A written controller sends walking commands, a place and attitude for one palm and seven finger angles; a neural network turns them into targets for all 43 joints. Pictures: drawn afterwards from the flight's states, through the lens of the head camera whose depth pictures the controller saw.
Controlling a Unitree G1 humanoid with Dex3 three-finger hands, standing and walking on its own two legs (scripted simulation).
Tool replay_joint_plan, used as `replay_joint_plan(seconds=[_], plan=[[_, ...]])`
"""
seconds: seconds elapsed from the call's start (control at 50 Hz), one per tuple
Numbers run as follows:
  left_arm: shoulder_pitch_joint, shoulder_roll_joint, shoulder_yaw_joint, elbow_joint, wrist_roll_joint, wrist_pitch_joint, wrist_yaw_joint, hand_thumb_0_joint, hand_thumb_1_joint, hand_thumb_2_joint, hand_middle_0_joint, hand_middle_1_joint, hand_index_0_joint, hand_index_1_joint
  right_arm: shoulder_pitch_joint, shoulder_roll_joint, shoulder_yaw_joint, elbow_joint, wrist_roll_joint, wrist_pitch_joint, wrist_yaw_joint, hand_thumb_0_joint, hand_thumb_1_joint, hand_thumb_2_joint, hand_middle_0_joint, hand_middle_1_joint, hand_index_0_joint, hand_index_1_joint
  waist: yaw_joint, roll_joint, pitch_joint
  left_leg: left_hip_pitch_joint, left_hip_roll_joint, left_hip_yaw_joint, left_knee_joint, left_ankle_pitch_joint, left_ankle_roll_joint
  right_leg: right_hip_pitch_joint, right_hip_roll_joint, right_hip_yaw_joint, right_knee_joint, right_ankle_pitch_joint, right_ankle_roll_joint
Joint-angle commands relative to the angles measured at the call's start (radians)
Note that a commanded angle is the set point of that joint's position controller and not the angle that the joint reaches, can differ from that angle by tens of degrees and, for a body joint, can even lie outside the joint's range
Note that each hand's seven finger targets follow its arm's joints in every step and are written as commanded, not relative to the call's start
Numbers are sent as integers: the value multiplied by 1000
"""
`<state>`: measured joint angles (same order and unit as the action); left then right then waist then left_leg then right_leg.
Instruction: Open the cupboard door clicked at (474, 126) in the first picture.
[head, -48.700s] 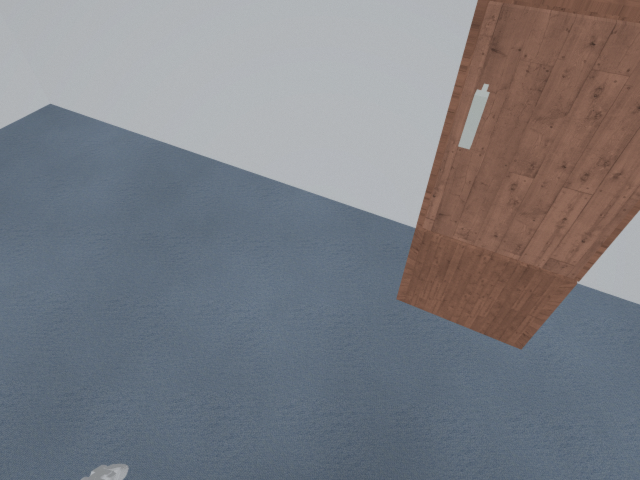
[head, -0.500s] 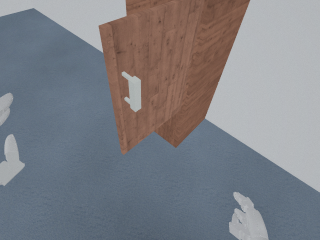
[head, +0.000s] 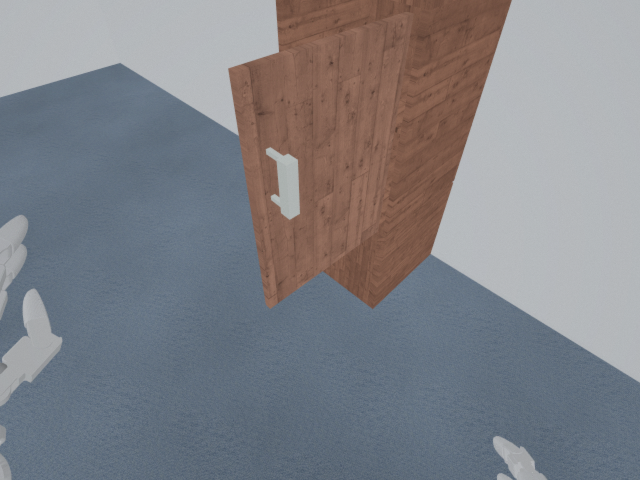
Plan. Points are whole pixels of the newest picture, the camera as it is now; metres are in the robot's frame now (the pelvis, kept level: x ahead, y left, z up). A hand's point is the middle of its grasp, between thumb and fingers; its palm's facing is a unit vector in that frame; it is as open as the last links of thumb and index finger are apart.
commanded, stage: stop stepping back and stand still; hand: left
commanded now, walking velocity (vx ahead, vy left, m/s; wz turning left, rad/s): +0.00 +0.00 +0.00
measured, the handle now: (281, 182) +0.59 +0.11 +0.05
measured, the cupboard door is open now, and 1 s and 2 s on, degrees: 87 87 87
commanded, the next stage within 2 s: let the arm hang, fingers relaxed in 0.56 s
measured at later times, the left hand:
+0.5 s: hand (3, 363) +0.18 +0.29 +0.16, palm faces +0.41 -0.78 -0.47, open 7.4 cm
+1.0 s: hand out of the picture +0.01 +0.21 -0.17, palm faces -0.04 -0.98 -0.18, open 7.2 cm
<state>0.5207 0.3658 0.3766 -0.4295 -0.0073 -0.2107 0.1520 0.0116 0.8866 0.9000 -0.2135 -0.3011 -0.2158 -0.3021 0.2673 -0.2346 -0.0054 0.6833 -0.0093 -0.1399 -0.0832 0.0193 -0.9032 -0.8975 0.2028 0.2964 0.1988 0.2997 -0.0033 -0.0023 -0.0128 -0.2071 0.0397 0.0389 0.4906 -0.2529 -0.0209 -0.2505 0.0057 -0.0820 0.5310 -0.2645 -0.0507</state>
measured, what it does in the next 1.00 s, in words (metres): stands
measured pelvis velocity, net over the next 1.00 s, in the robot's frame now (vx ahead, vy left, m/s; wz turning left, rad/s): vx -0.03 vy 0.03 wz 0.01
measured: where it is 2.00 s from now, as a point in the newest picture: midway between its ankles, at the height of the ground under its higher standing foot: outside the picture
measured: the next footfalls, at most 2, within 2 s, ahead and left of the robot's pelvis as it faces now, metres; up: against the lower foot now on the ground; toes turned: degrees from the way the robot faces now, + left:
none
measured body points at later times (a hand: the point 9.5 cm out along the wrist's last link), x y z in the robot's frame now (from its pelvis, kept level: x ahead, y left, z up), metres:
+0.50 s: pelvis -0.02 +0.03 +0.01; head -0.01 +0.03 +0.46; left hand +0.15 +0.33 +0.18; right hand +0.14 -0.20 -0.08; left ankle +0.00 +0.14 -0.74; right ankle +0.02 -0.08 -0.74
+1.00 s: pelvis -0.03 +0.03 +0.00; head +0.00 +0.03 +0.45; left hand +0.01 +0.26 -0.16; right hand +0.02 -0.25 -0.14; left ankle +0.00 +0.14 -0.74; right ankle +0.01 -0.08 -0.74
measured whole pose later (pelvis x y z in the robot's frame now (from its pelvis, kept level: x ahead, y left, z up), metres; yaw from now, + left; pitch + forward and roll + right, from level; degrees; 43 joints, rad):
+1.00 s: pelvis -0.03 +0.03 +0.00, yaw +1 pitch -1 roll +0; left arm 0.23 0.19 -0.02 0.96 0.03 0.04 0.00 0.01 0.95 0.90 -0.21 -0.30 -0.21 -0.30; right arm 0.21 -0.28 0.00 0.99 -0.03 0.02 0.01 0.01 -0.91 -0.90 0.20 0.30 0.20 0.30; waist -0.01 -0.01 0.09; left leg -0.28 0.01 0.04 0.53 -0.23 0.01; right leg -0.30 -0.03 -0.08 0.53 -0.21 -0.02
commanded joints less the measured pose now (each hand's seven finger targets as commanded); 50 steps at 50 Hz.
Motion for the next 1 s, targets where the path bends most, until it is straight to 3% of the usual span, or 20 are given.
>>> replay_joint_plan(seconds=[0.0,0.06,0.12,0.36,0.52,0.62,0.64,0.66,0.7,0.72,0.76,0.78,0.8,0.82,0.9,0.98], plan=[[-7,219,167,-220,-14,-69,19,0,900,900,-200,-300,-200,-300,-118,-89,-25,-188,4,-63,-2,0,-900,-900,200,300,200,300,1,84,-34,-62,63,-62,-102,146,61,67,-72,132,-82,150,36],[-16,203,155,-174,-21,-68,16,0,900,900,-200,-300,-200,-300,-116,-97,-29,-190,9,-65,3,0,-900,-900,200,300,200,300,1,14,-31,-78,54,-62,-99,93,56,72,-66,140,-102,136,40],[-21,191,141,-152,-22,-64,11,0,900,900,-200,-300,-200,-300,-115,-94,-27,-190,7,-64,6,0,-900,-900,200,300,200,300,-1,3,-26,-68,39,-51,-93,46,49,49,-77,157,-147,83,37],[-69,194,132,-220,-10,-55,16,0,900,900,-200,-300,-200,-300,-129,-91,-21,-207,1,-65,-2,0,-900,-900,200,300,200,300,8,108,-35,-105,48,-73,-201,-37,44,107,-35,93,-137,68,57],[-15,189,139,-193,-13,-59,17,0,900,900,-200,-300,-200,-300,-122,-92,-27,-203,0,-68,-3,0,-900,-900,200,300,200,300,8,64,-56,-91,34,-59,-168,32,34,125,-47,99,-156,140,53],[-8,194,145,-181,-17,-59,17,0,900,900,-200,-300,-200,-300,-125,-92,-30,-201,1,-62,-3,0,-900,-900,200,300,200,300,7,42,-52,-85,29,-55,-160,21,32,109,-54,108,-180,117,52],[-97,40,-273,584,54,101,-128,0,900,900,-200,-300,-200,-300,-180,-283,-84,58,11,-68,89,0,-900,-900,200,300,200,300,-48,73,45,-171,66,-113,0,208,52,-36,-123,67,-34,232,22],[-105,26,-245,608,40,179,-148,0,900,900,-200,-300,-200,-300,-103,-228,-80,47,13,7,93,0,-900,-900,200,300,200,300,-29,89,-27,-115,84,-104,-38,276,43,-50,-104,94,-28,149,17],[-154,23,-258,673,42,195,-152,0,900,900,-200,-300,-200,-300,-105,-224,-65,34,0,52,85,0,-900,-900,200,300,200,300,-11,3,-56,-171,118,-169,-69,204,91,-14,-68,78,31,27,11],[-178,40,-262,725,45,197,-153,0,900,900,-200,-300,-200,-300,-119,-228,-58,37,-7,64,85,0,-900,-900,200,300,200,300,-3,-58,-46,-194,113,-180,-74,150,99,6,-71,84,26,14,8],[-232,81,-268,849,52,195,-153,0,900,900,-200,-300,-200,-300,-120,-234,-57,69,-13,85,88,0,-900,-900,200,300,200,300,4,-185,-61,-164,64,-143,-21,95,87,21,-117,126,-48,46,-11],[-273,99,-276,913,51,197,-152,0,900,900,-200,-300,-200,-300,-115,-231,-57,85,-13,98,90,0,-900,-900,200,300,200,300,-7,-191,-49,-131,33,-122,2,63,75,-19,-150,157,-89,17,-33],[-307,99,-289,976,47,202,-150,0,900,900,-200,-300,-200,-300,-106,-214,-48,111,-15,108,89,0,-900,-900,200,300,200,300,-15,-172,-36,-103,18,-104,11,53,69,-43,-167,172,-118,-8,-43],[-332,95,-302,1035,43,206,-148,0,900,900,-200,-300,-200,-300,-103,-200,-42,135,-19,118,89,0,-900,-900,200,300,200,300,-17,-114,-22,-80,9,-90,14,45,63,-64,-173,180,-137,-30,-45],[-343,77,-329,1234,32,208,-142,0,900,900,-200,-300,-200,-300,-103,-183,-27,210,-19,133,83,0,-900,-900,200,300,200,300,-4,74,-16,-82,45,-121,-91,23,59,0,-127,149,-134,-57,-16],[-307,55,-323,1372,26,198,-139,0,900,900,-200,-300,-200,-300,-82,-178,-30,274,-15,134,71,0,-900,-900,200,300,200,300,9,112,-24,-76,56,-123,-128,-10,56,61,-121,141,-167,-25,-17]])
